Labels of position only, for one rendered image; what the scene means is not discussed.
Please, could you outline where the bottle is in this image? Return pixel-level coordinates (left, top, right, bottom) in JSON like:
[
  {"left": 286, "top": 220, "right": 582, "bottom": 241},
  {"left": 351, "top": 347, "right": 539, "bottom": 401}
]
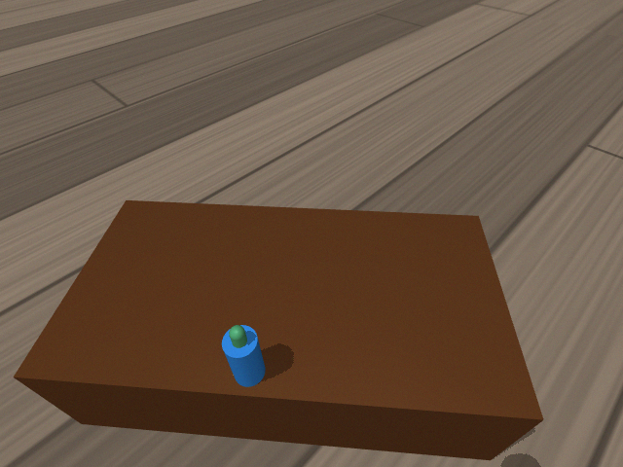
[{"left": 222, "top": 325, "right": 266, "bottom": 387}]

